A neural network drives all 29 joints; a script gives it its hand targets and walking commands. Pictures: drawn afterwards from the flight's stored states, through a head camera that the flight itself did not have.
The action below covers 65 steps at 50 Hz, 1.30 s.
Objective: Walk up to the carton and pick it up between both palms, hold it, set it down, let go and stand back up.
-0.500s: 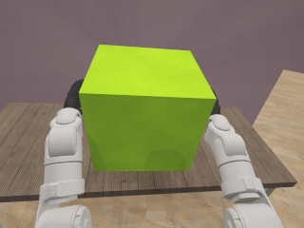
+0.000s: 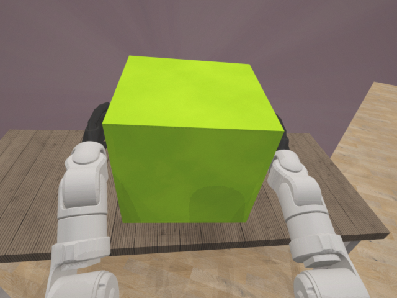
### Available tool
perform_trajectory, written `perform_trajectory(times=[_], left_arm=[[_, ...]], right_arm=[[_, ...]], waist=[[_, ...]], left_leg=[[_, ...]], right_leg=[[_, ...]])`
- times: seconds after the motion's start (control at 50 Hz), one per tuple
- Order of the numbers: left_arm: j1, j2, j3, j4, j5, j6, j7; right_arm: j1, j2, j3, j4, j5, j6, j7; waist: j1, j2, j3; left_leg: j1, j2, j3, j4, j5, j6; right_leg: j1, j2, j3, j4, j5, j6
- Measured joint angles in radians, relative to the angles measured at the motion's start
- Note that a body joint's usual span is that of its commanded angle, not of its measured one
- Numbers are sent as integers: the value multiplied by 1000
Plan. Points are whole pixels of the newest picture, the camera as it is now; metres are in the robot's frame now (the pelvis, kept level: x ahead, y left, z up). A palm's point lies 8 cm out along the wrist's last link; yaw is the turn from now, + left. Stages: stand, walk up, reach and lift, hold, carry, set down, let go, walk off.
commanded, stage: hold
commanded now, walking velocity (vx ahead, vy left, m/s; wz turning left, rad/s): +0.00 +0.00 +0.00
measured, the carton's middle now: (188, 140) +0.40 +0.01 +0.17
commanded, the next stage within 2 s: none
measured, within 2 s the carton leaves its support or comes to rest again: neither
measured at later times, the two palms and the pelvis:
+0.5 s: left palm (89, 143) +0.35 +0.19 +0.20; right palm (273, 149) +0.35 -0.15 +0.19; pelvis +0.00 +0.00 +0.00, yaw +0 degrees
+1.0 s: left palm (94, 143) +0.35 +0.19 +0.19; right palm (276, 150) +0.35 -0.16 +0.19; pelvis +0.00 +0.00 +0.00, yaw +0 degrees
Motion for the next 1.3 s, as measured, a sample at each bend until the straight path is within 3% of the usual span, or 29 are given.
perform_trajectory(times=[0.16,0.44,1.3], left_arm=[[23,-4,0,-33,0,14,-4],[-24,-3,24,21,24,16,-24],[-5,1,12,14,13,11,-14]], right_arm=[[17,-4,16,-30,20,17,-10],[-12,12,-13,11,-13,22,-2],[-7,5,2,16,1,11,-1]], waist=[[-6,3,-2],[11,-2,3],[1,1,8]], left_leg=[[26,4,0,10,-15,-2],[23,-3,1,-3,2,1],[21,-4,1,0,1,3]], right_leg=[[30,5,1,-1,-8,-1],[17,-3,1,12,-6,0],[22,-3,1,4,-4,2]])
